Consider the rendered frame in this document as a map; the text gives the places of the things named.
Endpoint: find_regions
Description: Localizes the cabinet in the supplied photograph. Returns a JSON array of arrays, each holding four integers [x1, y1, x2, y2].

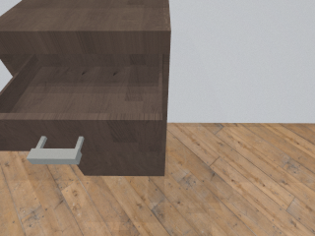
[[0, 0, 171, 177]]

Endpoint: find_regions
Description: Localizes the drawer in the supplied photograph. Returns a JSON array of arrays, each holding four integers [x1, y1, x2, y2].
[[0, 54, 162, 152]]

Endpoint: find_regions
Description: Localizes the handle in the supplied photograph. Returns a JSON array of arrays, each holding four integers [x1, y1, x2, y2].
[[27, 136, 84, 165]]

